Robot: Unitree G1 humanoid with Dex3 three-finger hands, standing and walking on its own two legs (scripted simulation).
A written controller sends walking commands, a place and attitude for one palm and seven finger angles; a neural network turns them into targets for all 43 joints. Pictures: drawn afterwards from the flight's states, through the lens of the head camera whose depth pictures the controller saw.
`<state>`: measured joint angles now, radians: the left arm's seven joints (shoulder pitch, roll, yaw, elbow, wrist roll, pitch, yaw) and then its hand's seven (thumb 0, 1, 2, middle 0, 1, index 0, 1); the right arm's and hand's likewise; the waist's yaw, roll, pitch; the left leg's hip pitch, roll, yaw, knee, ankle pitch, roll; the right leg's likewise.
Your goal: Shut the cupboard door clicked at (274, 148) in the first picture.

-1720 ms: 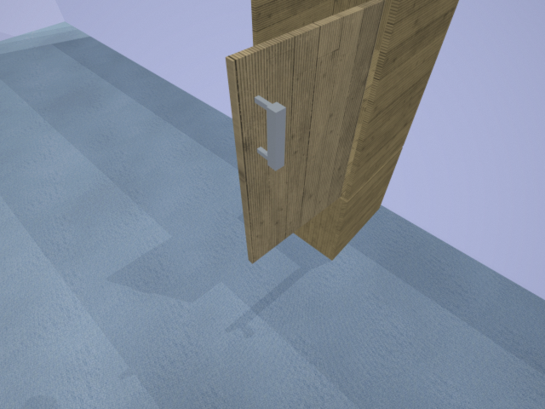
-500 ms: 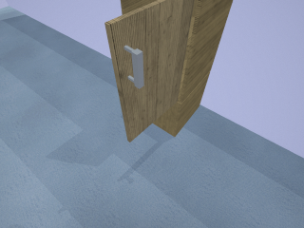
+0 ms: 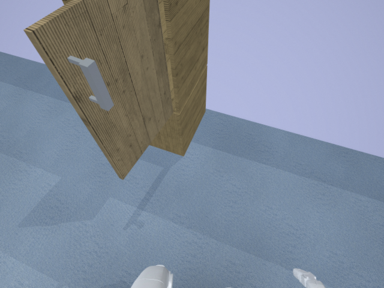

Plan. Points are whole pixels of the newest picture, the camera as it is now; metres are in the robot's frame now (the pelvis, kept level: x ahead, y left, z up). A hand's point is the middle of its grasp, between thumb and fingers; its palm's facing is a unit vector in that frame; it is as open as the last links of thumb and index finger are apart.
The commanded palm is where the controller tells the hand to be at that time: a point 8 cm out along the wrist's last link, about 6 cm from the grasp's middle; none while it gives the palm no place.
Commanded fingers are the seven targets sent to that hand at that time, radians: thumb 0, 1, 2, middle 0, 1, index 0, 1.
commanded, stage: walk to a spot facing it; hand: left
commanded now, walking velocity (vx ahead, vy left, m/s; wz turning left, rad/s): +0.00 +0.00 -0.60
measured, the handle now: (91, 83) +0.50 +0.28 +0.11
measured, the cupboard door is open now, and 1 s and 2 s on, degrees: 84 84 84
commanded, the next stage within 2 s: none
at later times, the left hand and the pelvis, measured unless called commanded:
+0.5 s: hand (132, 265) +0.17 +0.17 -0.17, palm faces -0.30 -0.91 -0.29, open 7.4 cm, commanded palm none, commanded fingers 0.00 0.90 0.90 -0.20 -0.30 -0.20 -0.30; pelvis +0.00 -0.01 -0.02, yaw -19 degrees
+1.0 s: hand (186, 225) +0.27 +0.05 -0.16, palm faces -0.62 -0.77 -0.14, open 7.4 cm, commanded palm none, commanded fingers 0.00 0.90 0.90 -0.20 -0.30 -0.20 -0.30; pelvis +0.06 -0.03 +0.01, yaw -38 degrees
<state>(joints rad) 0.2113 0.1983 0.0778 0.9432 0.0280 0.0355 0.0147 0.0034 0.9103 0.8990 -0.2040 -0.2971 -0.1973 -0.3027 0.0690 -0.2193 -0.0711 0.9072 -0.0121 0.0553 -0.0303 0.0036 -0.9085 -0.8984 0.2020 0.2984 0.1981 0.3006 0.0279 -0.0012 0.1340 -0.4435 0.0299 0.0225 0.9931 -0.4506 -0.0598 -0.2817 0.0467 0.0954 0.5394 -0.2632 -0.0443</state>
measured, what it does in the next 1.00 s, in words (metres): steps on the spot, turning right: left foot, then right foot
